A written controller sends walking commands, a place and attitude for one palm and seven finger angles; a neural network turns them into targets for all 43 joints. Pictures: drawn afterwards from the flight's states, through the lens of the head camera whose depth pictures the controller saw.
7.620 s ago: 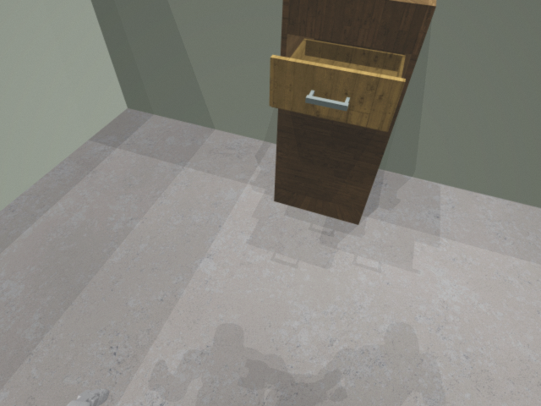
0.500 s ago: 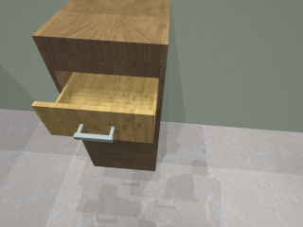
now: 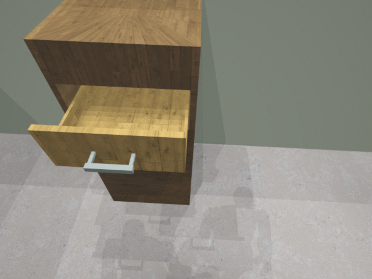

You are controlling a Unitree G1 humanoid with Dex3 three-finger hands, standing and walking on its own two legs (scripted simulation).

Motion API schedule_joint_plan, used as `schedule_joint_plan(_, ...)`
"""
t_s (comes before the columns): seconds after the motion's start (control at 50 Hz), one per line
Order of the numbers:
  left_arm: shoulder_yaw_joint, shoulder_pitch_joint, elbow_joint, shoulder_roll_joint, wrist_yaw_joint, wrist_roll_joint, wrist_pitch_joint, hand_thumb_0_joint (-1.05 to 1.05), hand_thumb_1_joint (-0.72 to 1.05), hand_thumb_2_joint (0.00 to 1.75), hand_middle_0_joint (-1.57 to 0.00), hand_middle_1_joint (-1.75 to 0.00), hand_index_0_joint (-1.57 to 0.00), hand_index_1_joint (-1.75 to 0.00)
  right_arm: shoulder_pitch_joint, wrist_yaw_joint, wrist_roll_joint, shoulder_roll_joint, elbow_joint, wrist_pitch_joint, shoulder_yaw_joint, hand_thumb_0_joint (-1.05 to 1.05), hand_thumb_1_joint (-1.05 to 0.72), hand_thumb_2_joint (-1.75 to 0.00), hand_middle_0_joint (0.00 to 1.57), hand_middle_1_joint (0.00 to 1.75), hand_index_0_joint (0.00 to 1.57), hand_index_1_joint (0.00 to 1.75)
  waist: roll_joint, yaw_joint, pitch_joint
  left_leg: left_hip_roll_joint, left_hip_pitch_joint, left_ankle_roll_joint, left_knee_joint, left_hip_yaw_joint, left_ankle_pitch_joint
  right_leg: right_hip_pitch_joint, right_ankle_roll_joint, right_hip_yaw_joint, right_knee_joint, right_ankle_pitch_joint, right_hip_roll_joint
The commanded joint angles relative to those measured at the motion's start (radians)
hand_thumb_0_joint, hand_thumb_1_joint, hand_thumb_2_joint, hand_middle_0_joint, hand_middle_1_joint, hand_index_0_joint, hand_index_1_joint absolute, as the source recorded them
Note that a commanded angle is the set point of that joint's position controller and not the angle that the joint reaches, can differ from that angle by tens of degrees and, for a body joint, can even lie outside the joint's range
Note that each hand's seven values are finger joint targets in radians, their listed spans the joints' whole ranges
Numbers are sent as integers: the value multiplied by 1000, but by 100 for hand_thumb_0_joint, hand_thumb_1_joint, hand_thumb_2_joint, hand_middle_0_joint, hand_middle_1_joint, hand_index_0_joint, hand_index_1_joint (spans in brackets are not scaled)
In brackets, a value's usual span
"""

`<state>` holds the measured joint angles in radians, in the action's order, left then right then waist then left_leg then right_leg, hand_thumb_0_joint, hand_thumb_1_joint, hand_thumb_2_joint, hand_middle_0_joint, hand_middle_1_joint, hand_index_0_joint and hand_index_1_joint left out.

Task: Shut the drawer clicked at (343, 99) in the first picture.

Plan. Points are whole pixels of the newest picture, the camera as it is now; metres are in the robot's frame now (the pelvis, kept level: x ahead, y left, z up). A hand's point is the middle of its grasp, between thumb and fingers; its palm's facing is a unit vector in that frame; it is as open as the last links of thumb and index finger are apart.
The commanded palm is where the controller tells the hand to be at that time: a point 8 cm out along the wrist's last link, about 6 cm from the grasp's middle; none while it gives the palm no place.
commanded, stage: look again from close up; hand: left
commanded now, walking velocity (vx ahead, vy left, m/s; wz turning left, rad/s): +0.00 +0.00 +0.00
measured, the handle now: (111, 162) +0.39 +0.22 -0.03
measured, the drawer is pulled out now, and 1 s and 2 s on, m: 0.18 0.18 0.18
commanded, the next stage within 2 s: raise the hand and make a fist in 0.32 s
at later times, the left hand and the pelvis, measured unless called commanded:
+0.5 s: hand out of the picture +0.04 +0.23 -0.14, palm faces +0.17 -0.97 -0.19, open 7.4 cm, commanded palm +0.07 +0.26 -0.06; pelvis -0.02 +0.04 +0.00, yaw +1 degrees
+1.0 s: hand out of the picture +0.12 +0.20 -0.01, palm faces +0.15 -0.99 -0.06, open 5.2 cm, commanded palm +0.12 +0.24 -0.01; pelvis -0.05 +0.01 -0.08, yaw +4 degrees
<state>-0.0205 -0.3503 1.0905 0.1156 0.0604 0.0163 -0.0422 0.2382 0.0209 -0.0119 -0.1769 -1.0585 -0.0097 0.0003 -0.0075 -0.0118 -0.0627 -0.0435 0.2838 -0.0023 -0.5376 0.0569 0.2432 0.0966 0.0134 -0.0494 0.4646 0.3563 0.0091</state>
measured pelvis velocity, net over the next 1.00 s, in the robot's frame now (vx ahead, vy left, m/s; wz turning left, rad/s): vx -0.05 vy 0.01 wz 0.06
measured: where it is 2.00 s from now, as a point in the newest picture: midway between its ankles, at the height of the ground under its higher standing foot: outside the picture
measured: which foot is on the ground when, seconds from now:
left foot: down 0.00-1.00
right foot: down 0.00-1.00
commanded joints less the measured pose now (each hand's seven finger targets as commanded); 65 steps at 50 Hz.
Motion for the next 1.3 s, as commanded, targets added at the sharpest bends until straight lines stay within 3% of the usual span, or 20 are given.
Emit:
schedule_joint_plan(0.0,28,-82,-64,135,2,-6,7,0,90,90,-20,-30,-20,-30,61,6,3,-75,53,-7,-13,0,-90,-90,20,30,20,30,34,4,67,-41,-84,42,-10,-40,-266,42,32,78,-8,-555,-128)
schedule_joint_plan(0.14,27,-48,-90,140,-10,-2,32,0,90,90,-20,-30,-20,-30,32,-3,-2,-99,66,4,-16,0,-90,-90,20,30,20,30,-2,12,-65,-45,0,52,97,-104,-38,145,33,78,-77,-41,-92)
schedule_joint_plan(0.38,25,-64,-85,148,-20,0,34,0,90,90,-20,-30,-20,-30,36,-6,1,-128,56,-7,-16,0,-90,-90,20,30,20,30,-25,26,18,-71,-22,67,205,-166,19,90,8,38,-68,-52,-94)
schedule_joint_plan(0.4,19,-66,-72,157,14,19,16,0,90,90,-20,-30,-20,-30,-19,-3,5,-144,112,-13,-16,0,-90,-90,20,30,20,30,-79,30,-67,-62,-16,33,13,-113,-204,180,16,100,-113,-205,-121)
schedule_joint_plan(0.42,182,638,-1739,395,25,-193,-187,0,90,90,-22,-32,-22,-32,32,25,58,-271,461,-169,-61,0,-90,-90,20,30,20,30,-289,-108,494,14,-398,7,85,-116,-274,179,25,-48,10,-317,-39)
schedule_joint_plan(0.44,144,141,-1502,317,58,-118,-133,0,90,90,-24,-34,-24,-34,-24,57,54,-166,382,-279,9,0,-90,-90,20,30,20,30,-401,16,495,-60,-489,-27,149,-169,-313,243,33,-44,173,-130,-18)
schedule_joint_plan(0.46,83,112,-1436,235,106,-133,-79,0,90,90,-26,-37,-26,-37,-34,67,59,-173,330,-318,-17,0,-90,-90,20,30,20,30,-294,-19,417,-46,-351,-67,201,-183,-167,309,22,-42,217,12,1)
schedule_joint_plan(0.48,-76,-215,-1086,-35,87,-129,31,0,90,90,-28,-39,-28,-39,-9,44,67,-135,296,-323,-7,0,-90,-90,20,30,20,30,-173,-31,211,-45,-226,-22,217,-189,-44,400,19,-40,236,38,-3)
schedule_joint_plan(0.5,-87,-37,-1324,-20,63,-190,0,0,90,90,-30,-41,-30,-41,-7,40,69,-177,380,-323,-22,0,-90,-90,20,30,20,30,-112,-35,139,-33,-115,-7,199,-196,80,362,10,-49,185,30,-18)
schedule_joint_plan(0.54,-7,-44,-1215,58,25,-168,-90,0,90,90,-34,-45,-34,-45,-43,52,50,-198,422,-330,-36,0,-90,-90,20,30,20,30,79,-54,42,9,60,12,75,-164,207,414,4,-62,77,60,-3)
schedule_joint_plan(0.64,20,-241,-978,14,-228,-210,-403,0,90,90,-44,-56,-44,-56,-118,-4,15,-197,546,-298,-71,0,-90,-90,20,30,20,30,337,26,95,34,344,-4,-211,-85,170,632,12,-44,256,232,7)
schedule_joint_plan(0.68,77,-261,-982,83,-340,-224,-488,0,90,90,-48,-60,-48,-60,-150,-36,23,-213,623,-280,-86,0,-90,-90,20,30,20,30,185,50,137,49,358,-9,-266,-63,162,621,29,-16,307,213,-5)
schedule_joint_plan(0.76,220,-164,-1200,227,-325,-239,-429,0,90,90,-56,-69,-56,-69,-174,-19,46,-197,738,-227,-72,0,-90,-90,20,30,20,30,-66,94,256,48,388,11,-273,-71,287,631,30,15,389,248,-5)
schedule_joint_plan(0.84,193,-1,-1560,206,-203,-257,-492,0,90,90,-64,-78,-64,-78,-102,10,35,-149,758,-213,-61,0,-90,-90,20,30,20,30,-198,35,370,26,303,33,-325,-102,251,662,31,36,402,175,11)
schedule_joint_plan(0.92,55,75,-1602,153,-209,-238,-598,0,90,90,-72,-86,-72,-86,-57,22,27,-160,693,-243,-46,0,-90,-90,20,30,20,30,-145,-60,330,15,339,44,-417,-128,210,776,22,45,420,175,26)
schedule_joint_plan(0.98,-6,72,-1448,145,-299,-239,-541,0,90,90,-78,-93,-78,-93,-52,31,39,-185,669,-263,-37,0,-90,-90,20,30,20,30,-55,-100,264,18,407,49,-458,-129,216,771,7,74,374,205,20)
schedule_joint_plan(1.06,122,-70,-1230,256,-369,-239,-288,0,90,90,-86,-101,-86,-101,-74,47,67,-199,702,-219,-42,0,-90,-90,20,30,20,30,68,-15,279,34,449,53,-419,-95,191,621,-14,144,264,280,-9)
schedule_joint_plan(1.12,266,-108,-1386,289,-323,-306,-168,0,90,90,-92,-108,-92,-108,-102,60,69,-169,754,-173,-42,0,-90,-90,20,30,20,30,79,66,443,49,363,48,-370,-71,51,402,-31,146,271,56,-38)
schedule_joint_plan(1.2,351,-183,-1510,250,-186,-340,-238,0,90,90,-100,-117,-100,-117,-75,53,56,-119,714,-159,-45,0,-90,-90,20,30,20,30,50,84,451,35,268,34,-331,-74,-143,326,-33,57,349,-396,-20)
schedule_joint_plan(1.28,219,-237,-1520,199,-224,-279,-383,0,90,90,-108,-125,-108,-125,-54,20,46,-132,686,-177,-57,0,-90,-90,20,30,20,30,-16,24,348,35,241,41,-344,-69,-208,437,-47,36,371,-500,-14)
